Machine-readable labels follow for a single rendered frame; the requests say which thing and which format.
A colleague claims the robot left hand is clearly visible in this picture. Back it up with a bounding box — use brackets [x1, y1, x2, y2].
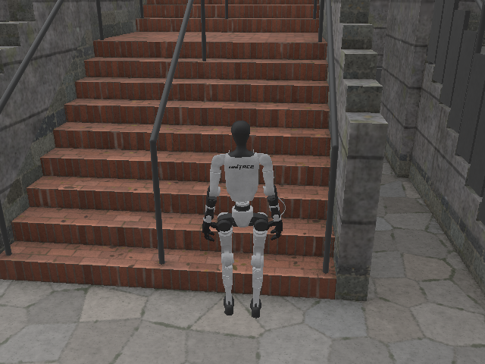
[202, 221, 220, 242]

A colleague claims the robot left upper arm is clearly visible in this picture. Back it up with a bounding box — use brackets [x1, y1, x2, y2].
[209, 154, 226, 197]

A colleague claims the right robot shin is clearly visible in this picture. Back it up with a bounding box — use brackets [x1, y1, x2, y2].
[252, 256, 264, 307]

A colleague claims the left robot forearm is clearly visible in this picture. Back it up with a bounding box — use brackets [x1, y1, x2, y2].
[203, 186, 217, 223]

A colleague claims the robot right upper arm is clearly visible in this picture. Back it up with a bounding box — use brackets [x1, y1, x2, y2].
[257, 153, 275, 196]

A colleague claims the robot right hand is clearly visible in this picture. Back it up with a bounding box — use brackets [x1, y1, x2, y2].
[266, 220, 283, 240]

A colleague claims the robot left foot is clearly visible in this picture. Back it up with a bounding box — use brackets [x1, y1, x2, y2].
[224, 296, 234, 315]

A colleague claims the right robot forearm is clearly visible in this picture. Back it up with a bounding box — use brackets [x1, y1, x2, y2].
[267, 185, 281, 221]

